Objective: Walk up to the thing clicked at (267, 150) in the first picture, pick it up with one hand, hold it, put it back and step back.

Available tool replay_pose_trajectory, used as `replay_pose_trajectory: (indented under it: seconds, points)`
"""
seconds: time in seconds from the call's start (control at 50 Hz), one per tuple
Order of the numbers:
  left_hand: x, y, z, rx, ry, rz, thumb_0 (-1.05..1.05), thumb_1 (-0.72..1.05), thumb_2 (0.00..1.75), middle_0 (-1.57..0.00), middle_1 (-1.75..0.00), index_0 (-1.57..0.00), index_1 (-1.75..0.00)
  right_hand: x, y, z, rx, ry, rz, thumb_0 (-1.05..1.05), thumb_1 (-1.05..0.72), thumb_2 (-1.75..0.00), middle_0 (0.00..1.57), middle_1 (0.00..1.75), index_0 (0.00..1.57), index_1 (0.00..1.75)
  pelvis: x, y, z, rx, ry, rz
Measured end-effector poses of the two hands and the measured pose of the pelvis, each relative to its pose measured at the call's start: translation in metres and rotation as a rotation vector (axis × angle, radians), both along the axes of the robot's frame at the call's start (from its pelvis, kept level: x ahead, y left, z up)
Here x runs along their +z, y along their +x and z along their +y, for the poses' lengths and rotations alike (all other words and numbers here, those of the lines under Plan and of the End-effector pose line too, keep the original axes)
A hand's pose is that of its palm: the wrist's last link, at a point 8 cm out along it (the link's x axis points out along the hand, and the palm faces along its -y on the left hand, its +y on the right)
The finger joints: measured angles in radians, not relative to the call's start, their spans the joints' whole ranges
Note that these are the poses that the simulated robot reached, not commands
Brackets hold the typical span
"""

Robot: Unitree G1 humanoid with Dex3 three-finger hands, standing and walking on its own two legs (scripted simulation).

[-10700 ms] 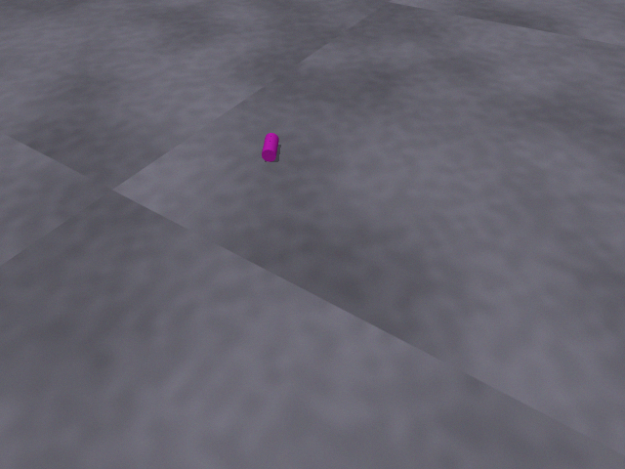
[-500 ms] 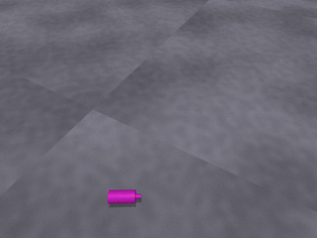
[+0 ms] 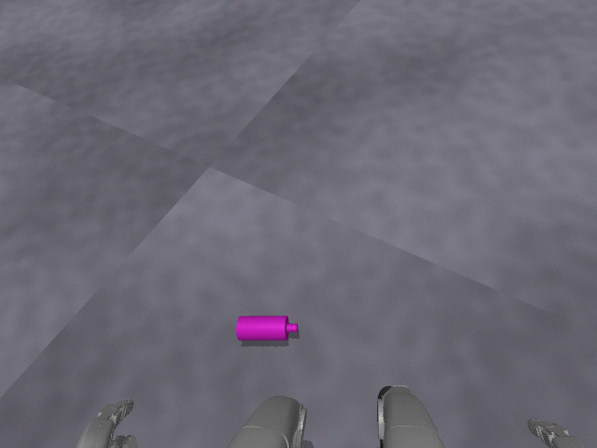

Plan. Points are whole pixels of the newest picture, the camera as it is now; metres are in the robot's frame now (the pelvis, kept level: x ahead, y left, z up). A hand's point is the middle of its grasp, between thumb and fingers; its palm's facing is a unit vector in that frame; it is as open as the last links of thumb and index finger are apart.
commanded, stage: walk up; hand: left
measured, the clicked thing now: (268, 328) +0.48 +0.23 -0.70
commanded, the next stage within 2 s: none
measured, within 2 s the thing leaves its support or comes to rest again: neither
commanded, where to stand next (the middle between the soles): +0.11 +0.05 m, yaw -1 degrees
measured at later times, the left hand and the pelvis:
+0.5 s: hand out of the picture +0.00 +0.30 -0.12, palm faces -0.05 -0.92 -0.38, open 7.4 cm; pelvis -0.02 +0.01 +0.03, yaw +0 degrees
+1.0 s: hand (143, 441) +0.14 +0.26 -0.10, palm faces -0.07 -0.88 -0.47, open 7.4 cm; pelvis +0.04 -0.01 +0.02, yaw -3 degrees
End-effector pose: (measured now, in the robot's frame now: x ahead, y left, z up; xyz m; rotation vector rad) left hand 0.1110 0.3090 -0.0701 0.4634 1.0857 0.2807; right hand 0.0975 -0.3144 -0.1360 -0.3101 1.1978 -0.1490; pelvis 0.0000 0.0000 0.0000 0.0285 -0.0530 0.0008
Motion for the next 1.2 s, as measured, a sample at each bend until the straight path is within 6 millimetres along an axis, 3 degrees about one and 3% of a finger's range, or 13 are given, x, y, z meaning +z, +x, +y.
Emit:
replay_pose_trajectory:
  seconds: [0.1,0.22,0.3,0.38,0.48,0.54,0.62,0.68,0.76,0.84,0.92,1.08,1.2]
  points:
    - [0.002,-0.033,0.025,0.04,0.044,-0.008,0.01,0.89,0.9,-0.21,-0.3,-0.21,-0.3,-0.004,-0.027,0.006,0.024,0.002,0.047,0.0,-0.91,-0.9,0.2,0.3,0.2,0.3,-0.005,-0.018,0.009,0.027,0.001,0.009]
    - [-0.014,-0.07,0.06,0.089,0.024,-0.013,0.01,0.89,0.9,-0.21,-0.3,-0.21,-0.3,0.013,-0.093,0.018,-0.004,-0.048,0.101,0.0,-0.91,-0.9,0.2,0.3,0.2,0.3,-0.01,-0.039,0.028,0.021,0.021,-0.018]
    - [-0.013,-0.093,0.062,0.119,-0.031,0.052,0.01,0.9,0.9,-0.21,-0.3,-0.21,-0.3,0.037,-0.134,0.024,-0.052,-0.076,0.14,0.0,-0.91,-0.9,0.2,0.3,0.2,0.3,0.009,-0.04,0.031,0.059,-0.039,-0.002]
    - [-0.014,-0.113,0.055,0.108,-0.085,0.106,0.01,0.9,0.9,-0.21,-0.3,-0.2,-0.3,0.056,-0.144,0.022,-0.061,-0.09,0.144,0.01,-0.9,-0.9,0.21,0.3,0.21,0.3,0.021,-0.039,0.026,0.04,-0.033,0.021]
    - [-0.015,-0.121,0.039,0.064,-0.119,0.203,0.01,0.9,0.9,-0.21,-0.3,-0.21,-0.3,0.068,-0.13,0.003,-0.074,-0.112,0.071,0.01,-0.9,-0.9,0.21,0.3,0.21,0.3,0.026,-0.027,0.015,-0.001,-0.02,0.036]
    - [-0.015,-0.1,0.024,0.018,-0.118,0.206,0.01,0.9,0.9,-0.21,-0.3,-0.21,-0.3,0.067,-0.119,-0.014,-0.073,-0.116,0.048,0.0,-0.9,-0.9,0.21,0.3,0.21,0.3,0.023,-0.018,0.003,-0.02,-0.011,0.036]
    - [-0.011,-0.057,-0.003,-0.032,-0.107,0.114,0.01,0.9,0.9,-0.21,-0.3,-0.21,-0.3,0.051,-0.101,-0.037,-0.07,-0.104,0.062,0.0,-0.9,-0.9,0.21,0.3,0.21,0.3,0.015,-0.003,-0.016,-0.021,-0.047,0.014]
    - [0.0,-0.037,-0.02,-0.049,-0.1,0.038,0.01,0.9,0.9,-0.21,-0.3,-0.21,-0.3,0.046,-0.077,-0.039,-0.068,-0.072,0.06,0.01,-0.91,-0.9,0.2,0.3,0.2,0.3,0.02,0.01,-0.026,-0.033,-0.017,0.006]
    - [0.021,-0.024,-0.03,-0.049,-0.078,0.024,0.01,0.9,0.9,-0.21,-0.3,-0.21,-0.3,0.046,-0.033,-0.035,-0.055,-0.021,-0.023,0.01,-0.91,-0.9,0.2,0.3,0.2,0.3,0.031,0.025,-0.029,-0.043,0.0,-0.003]
    - [0.031,-0.015,-0.027,-0.056,-0.03,0.057,0.01,0.9,0.9,-0.21,-0.3,-0.21,-0.3,0.039,-0.003,-0.028,-0.075,0.013,-0.066,0.0,-0.91,-0.9,0.2,0.3,0.2,0.3,0.033,0.036,-0.027,-0.061,-0.005,-0.004]
    - [0.028,0.002,-0.02,-0.051,-0.009,0.067,0.01,0.89,0.9,-0.21,-0.3,-0.21,-0.3,0.029,0.009,-0.012,-0.083,0.037,-0.033,0.0,-0.91,-0.9,0.2,0.3,0.2,0.3,0.03,0.041,-0.022,-0.06,-0.012,0.004]
    - [-0.014,0.037,0.003,-0.025,-0.047,0.035,0.01,0.9,0.9,-0.21,-0.3,-0.21,-0.3,0.023,0.016,0.016,-0.023,-0.005,0.06,0.0,-0.91,-0.9,0.2,0.3,0.2,0.3,0.011,0.043,-0.003,-0.03,-0.007,0.025]
    - [-0.024,0.029,0.009,-0.037,-0.075,0.075,0.01,0.9,0.9,-0.21,-0.3,-0.21,-0.3,0.041,0.025,0.019,-0.025,-0.044,-0.027,0.0,-0.9,-0.9,0.21,0.3,0.21,0.3,0.015,0.023,0.014,-0.039,-0.042,0.017]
